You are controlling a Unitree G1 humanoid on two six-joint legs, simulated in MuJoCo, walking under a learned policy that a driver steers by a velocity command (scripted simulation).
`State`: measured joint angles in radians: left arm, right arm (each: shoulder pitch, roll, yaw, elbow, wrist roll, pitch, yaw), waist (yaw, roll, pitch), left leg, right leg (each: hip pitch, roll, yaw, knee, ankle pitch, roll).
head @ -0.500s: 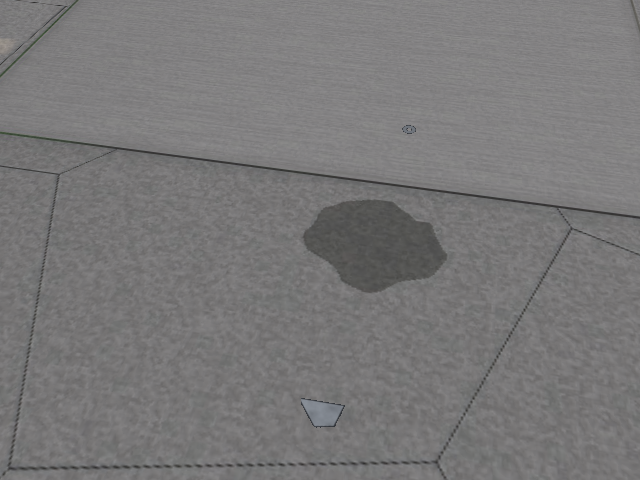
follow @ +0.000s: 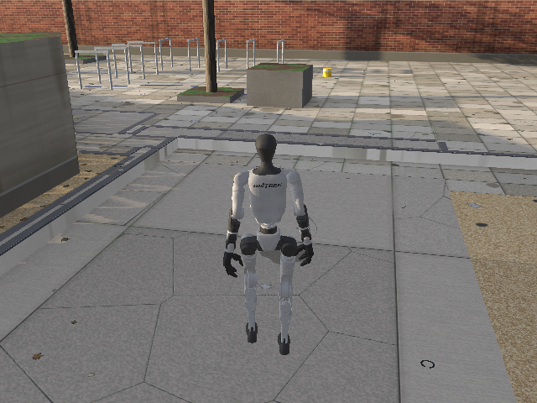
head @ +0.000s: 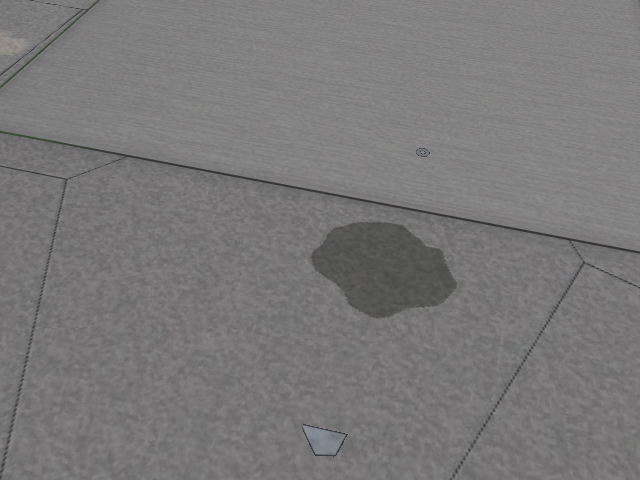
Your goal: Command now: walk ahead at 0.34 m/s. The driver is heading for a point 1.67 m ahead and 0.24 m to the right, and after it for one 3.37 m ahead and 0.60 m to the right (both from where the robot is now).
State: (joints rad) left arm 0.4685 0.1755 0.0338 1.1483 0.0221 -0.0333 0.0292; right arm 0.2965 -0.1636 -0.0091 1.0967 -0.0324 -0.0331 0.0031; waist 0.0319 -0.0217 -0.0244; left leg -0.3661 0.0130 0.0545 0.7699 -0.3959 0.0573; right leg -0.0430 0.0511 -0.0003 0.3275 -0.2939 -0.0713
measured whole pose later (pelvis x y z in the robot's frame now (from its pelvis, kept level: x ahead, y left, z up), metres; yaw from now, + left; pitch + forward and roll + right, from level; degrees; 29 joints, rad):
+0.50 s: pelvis +0.22 +0.05 -0.01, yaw +0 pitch +1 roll +1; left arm 0.04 0.19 0.04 0.92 0.02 -0.04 -0.04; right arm 0.52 -0.13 -0.01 1.11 -0.02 -0.11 -0.01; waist -0.05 -0.03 0.04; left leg 0.13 -0.07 0.07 0.16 -0.31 0.07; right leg -0.63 -0.05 -0.09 0.68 -0.06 -0.06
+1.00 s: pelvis +0.52 +0.03 +0.00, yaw +0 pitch +0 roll -1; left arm 0.46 0.16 0.03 1.07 0.01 -0.10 0.00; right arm 0.08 -0.19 -0.04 0.92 -0.02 -0.04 0.03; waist 0.05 0.04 0.05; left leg -0.64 0.11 0.04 0.72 -0.02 0.03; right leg 0.05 0.10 -0.09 0.18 -0.24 -0.10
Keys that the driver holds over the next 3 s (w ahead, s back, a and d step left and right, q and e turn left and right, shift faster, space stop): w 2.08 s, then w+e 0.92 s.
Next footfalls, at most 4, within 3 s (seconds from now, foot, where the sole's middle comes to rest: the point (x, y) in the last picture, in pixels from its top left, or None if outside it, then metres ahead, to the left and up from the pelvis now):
0.12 left None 0.12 0.13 -0.78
0.60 right None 0.47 -0.03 -0.78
1.16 left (276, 377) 0.79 0.14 -0.78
1.72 right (351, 280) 1.09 -0.04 -0.78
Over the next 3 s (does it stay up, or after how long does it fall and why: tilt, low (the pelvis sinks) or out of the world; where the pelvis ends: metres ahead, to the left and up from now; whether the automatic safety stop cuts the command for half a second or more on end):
stays up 1.58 -0.05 -0.01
